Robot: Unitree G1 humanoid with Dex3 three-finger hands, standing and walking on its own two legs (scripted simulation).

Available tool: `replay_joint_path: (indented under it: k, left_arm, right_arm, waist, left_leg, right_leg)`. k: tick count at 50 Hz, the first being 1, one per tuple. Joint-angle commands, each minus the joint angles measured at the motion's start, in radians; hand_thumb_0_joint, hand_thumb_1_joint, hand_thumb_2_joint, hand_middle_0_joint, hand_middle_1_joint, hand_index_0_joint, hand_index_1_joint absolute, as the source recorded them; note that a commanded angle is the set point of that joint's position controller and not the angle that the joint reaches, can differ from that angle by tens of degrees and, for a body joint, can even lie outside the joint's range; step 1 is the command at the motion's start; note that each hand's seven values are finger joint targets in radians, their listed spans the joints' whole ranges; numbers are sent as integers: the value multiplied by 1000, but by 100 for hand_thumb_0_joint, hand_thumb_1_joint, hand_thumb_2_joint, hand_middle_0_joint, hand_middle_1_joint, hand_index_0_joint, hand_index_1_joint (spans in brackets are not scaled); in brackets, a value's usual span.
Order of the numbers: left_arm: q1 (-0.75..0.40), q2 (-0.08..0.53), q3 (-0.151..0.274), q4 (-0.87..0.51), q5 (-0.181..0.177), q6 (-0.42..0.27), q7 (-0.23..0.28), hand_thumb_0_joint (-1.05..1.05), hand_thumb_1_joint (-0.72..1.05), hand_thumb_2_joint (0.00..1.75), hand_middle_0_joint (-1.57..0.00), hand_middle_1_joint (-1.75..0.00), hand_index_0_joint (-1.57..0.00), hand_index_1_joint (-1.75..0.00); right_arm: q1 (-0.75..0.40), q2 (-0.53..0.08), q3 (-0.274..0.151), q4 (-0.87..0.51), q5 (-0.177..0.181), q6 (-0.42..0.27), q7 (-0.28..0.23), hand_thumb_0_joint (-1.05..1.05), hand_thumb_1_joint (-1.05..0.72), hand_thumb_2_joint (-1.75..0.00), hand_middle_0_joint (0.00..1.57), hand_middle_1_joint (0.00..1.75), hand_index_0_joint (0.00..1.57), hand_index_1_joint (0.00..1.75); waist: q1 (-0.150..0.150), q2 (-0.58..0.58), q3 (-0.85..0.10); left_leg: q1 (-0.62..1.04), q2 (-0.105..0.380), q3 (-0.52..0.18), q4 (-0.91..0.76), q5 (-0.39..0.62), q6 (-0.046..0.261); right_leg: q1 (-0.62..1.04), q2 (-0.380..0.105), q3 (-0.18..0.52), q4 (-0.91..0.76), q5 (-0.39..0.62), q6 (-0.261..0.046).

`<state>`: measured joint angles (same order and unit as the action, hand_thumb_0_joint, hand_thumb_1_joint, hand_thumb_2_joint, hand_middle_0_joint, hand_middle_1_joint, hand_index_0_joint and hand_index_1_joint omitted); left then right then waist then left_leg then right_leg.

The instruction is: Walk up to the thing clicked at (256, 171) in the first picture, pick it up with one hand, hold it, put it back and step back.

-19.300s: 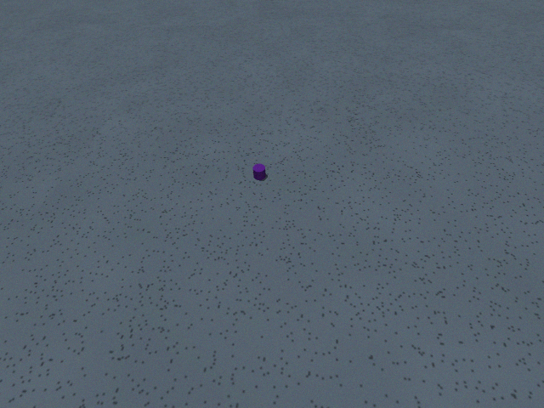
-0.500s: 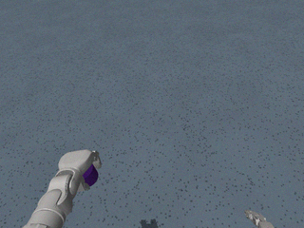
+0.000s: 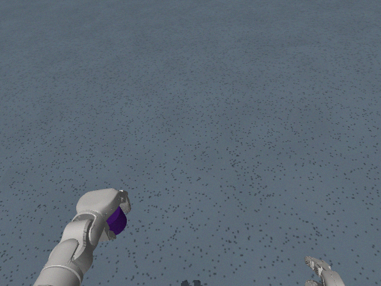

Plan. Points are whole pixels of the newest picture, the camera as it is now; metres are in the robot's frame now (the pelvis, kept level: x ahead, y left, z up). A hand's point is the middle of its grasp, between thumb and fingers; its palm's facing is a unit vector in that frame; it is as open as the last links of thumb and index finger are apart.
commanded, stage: hold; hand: left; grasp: from above
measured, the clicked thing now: (110, 218) +0.32 +0.22 -0.05
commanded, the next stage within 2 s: crouch in 0.64 s
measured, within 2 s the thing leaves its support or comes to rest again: neither
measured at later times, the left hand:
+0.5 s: hand (104, 223) +0.29 +0.22 -0.03, palm faces -0.44 -0.06 -0.90, open 8.5 cm
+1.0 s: hand (107, 227) +0.29 +0.22 -0.05, palm faces -0.45 -0.06 -0.89, open 8.5 cm
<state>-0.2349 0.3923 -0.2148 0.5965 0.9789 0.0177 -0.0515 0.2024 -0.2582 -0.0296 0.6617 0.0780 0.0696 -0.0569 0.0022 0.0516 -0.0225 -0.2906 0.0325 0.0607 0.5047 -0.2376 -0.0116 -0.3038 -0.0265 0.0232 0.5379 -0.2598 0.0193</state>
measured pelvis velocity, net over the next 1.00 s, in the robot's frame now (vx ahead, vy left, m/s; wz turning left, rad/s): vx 0.01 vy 0.00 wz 0.01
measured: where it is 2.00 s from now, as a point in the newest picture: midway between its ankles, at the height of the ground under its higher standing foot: outside the picture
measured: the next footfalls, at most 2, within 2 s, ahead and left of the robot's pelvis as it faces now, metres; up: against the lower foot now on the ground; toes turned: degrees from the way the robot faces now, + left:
none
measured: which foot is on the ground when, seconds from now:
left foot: down 0.00-1.00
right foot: down 0.00-1.00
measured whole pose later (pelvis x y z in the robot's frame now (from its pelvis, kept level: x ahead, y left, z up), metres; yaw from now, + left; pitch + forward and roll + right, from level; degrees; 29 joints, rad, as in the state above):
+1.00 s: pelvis +0.01 +0.00 +0.00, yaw +1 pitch +3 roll +1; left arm -0.24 0.38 -0.20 0.70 1.03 -0.02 0.04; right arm 0.19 -0.25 -0.04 0.66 0.07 0.10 -0.05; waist -0.01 0.03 -0.02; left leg -0.31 0.03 0.05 0.51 -0.24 -0.01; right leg -0.32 -0.03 0.02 0.54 -0.27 0.02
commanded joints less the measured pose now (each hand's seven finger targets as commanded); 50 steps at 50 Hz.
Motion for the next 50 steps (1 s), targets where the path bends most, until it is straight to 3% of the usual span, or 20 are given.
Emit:
replay_joint_path:
  k: [1,2,4,5,8,12,14,17,21,24,25,30,32,34,36,37,38,41,46,50]
  left_arm:
    - [-344,225,121,-191,4,-6,37,0,44,71,-80,-78,-84,-74]
    - [-333,226,127,-186,4,-6,38,0,45,71,-79,-80,-84,-75]
    - [-321,184,91,-179,4,-3,32,0,46,72,-81,-78,-85,-74]
    - [-313,203,108,-178,0,-4,31,0,47,72,-81,-79,-86,-75]
    - [-283,203,111,-180,4,-2,27,0,48,73,-83,-78,-87,-74]
    - [-328,196,99,-190,5,-7,26,0,49,72,-83,-78,-87,-74]
    - [-308,216,118,-207,3,-12,30,0,48,72,-83,-76,-87,-73]
    - [-302,197,102,-177,10,-17,35,0,46,74,-83,-78,-86,-75]
    - [-323,210,117,-188,12,-19,53,0,46,76,-82,-79,-85,-76]
    - [-340,202,103,-199,9,-16,55,0,52,76,-86,-80,-90,-76]
    - [-342,220,120,-193,9,-14,57,0,52,76,-87,-79,-90,-76]
    - [-293,190,95,-186,5,-11,52,0,49,76,-85,-77,-88,-74]
    - [-314,214,115,-191,8,-10,51,0,48,76,-85,-77,-88,-75]
    - [-335,203,103,-187,9,-11,51,0,45,75,-81,-80,-85,-76]
    - [-289,201,114,-169,4,-10,50,0,49,75,-85,-77,-88,-74]
    - [-288,194,105,-161,8,-9,51,0,53,67,-83,-85,-91,-78]
    - [-296,210,114,-183,9,-12,50,0,45,62,-75,-81,-83,-74]
    - [-266,186,105,-141,13,-15,56,0,44,67,-79,-77,-84,-73]
    - [-261,170,105,-66,43,-40,112,0,45,65,-81,-75,-85,-70]
    - [-338,169,112,22,84,-59,200,0,46,67,-81,-74,-85,-70]
  right_arm:
    - [-86,-122,-38,-133,-4,-40,-14,0,-91,-90,20,30,20,30]
    - [-91,-123,-37,-135,-3,-41,-13,0,-90,-90,20,30,20,30]
    - [-95,-119,-37,-139,-3,-41,-12,0,-91,-90,20,30,20,30]
    - [-97,-121,-38,-134,-2,-40,-13,0,-91,-90,20,30,20,30]
    - [-98,-117,-38,-139,-1,-37,-12,0,-91,-90,20,30,20,30]
    - [-96,-113,-35,-135,-2,-36,-15,0,-91,-90,20,30,20,30]
    - [-96,-117,-36,-140,0,-34,-14,0,-90,-90,20,30,20,30]
    - [-93,-118,-36,-141,-1,-32,-15,0,-91,-90,20,30,20,30]
    - [-89,-118,-41,-137,-2,-31,-13,0,-91,-90,20,30,20,30]
    - [-88,-116,-41,-132,-2,-33,-13,0,-91,-90,20,30,20,30]
    - [-89,-118,-40,-130,-2,-33,-14,0,-91,-90,20,30,20,30]
    - [-93,-121,-45,-130,-1,-30,-13,0,-91,-90,20,30,20,30]
    - [-89,-120,-45,-129,1,-26,-15,0,-91,-90,20,30,20,30]
    - [-78,-120,-44,-125,-1,-26,-14,0,-91,-90,20,30,20,30]
    - [-89,-118,-43,-132,0,-23,-14,0,-91,-90,20,30,20,30]
    - [-88,-117,-43,-130,-1,-23,-14,0,-93,-91,20,30,20,30]
    - [-88,-119,-45,-133,1,-21,-14,0,-89,-90,20,30,20,30]
    - [-85,-117,-44,-137,1,-16,-13,0,-90,-90,20,30,20,30]
    - [-69,-115,-46,-127,-6,-8,-8,0,-89,-90,20,30,20,30]
    - [-30,-124,-57,-95,-26,-2,4,0,-89,-90,20,30,20,30]
  waist:
    - [8,-43,-228]
    - [13,-45,-227]
    - [-3,-58,-215]
    - [11,-56,-216]
    - [15,-62,-220]
    - [1,-61,-218]
    - [15,-36,-227]
    - [6,-41,-205]
    - [14,-23,-227]
    - [8,-34,-241]
    - [9,-31,-240]
    - [9,-57,-233]
    - [13,-46,-237]
    - [5,-48,-237]
    - [13,-58,-213]
    - [12,-63,-221]
    - [14,-50,-236]
    - [10,-66,-203]
    - [-6,-91,-173]
    - [-30,-79,-204]
  left_leg:
    - [132,-41,-8,-62,154,30]
    - [131,-41,-9,-64,157,28]
    - [138,-43,-4,-64,151,32]
    - [135,-43,-6,-67,156,30]
    - [142,-47,-3,-65,178,32]
    - [144,-46,-4,-67,168,33]
    - [151,-44,-4,-76,171,29]
    - [146,-35,-12,-87,172,26]
    - [152,-37,-12,-84,180,23]
    - [159,-42,-7,-74,202,27]
    - [163,-43,-5,-72,200,28]
    - [167,-36,-13,-81,213,25]
    - [168,-43,-5,-73,230,29]
    - [167,-40,-6,-75,220,28]
    - [159,-43,-4,-78,203,29]
    - [158,-42,-6,-78,209,29]
    - [167,-43,-2,-77,222,31]
    - [154,-43,-4,-75,225,31]
    - [104,-52,-2,-43,195,32]
    - [29,-53,-6,37,162,26]
  right_leg:
    - [45,49,-12,-104,144,-22]
    - [49,51,-13,-103,143,-23]
    - [41,47,-8,-109,147,-20]
    - [49,48,-10,-113,144,-21]
    - [59,45,-11,-114,172,-18]
    - [48,46,-9,-119,166,-18]
    - [65,47,-11,-117,159,-25]
    - [55,55,-19,-112,153,-31]
    - [62,55,-20,-111,156,-32]
    - [68,50,-15,-113,186,-26]
    - [68,47,-13,-118,187,-23]
    - [76,54,-22,-115,191,-28]
    - [75,47,-16,-117,221,-23]
    - [73,50,-16,-118,208,-25]
    - [72,47,-17,-127,192,-24]
    - [74,47,-18,-123,197,-24]
    - [81,46,-16,-121,212,-24]
    - [66,47,-19,-119,216,-25]
    - [16,39,-15,-103,197,-21]
    - [-63,38,-17,-32,164,-25]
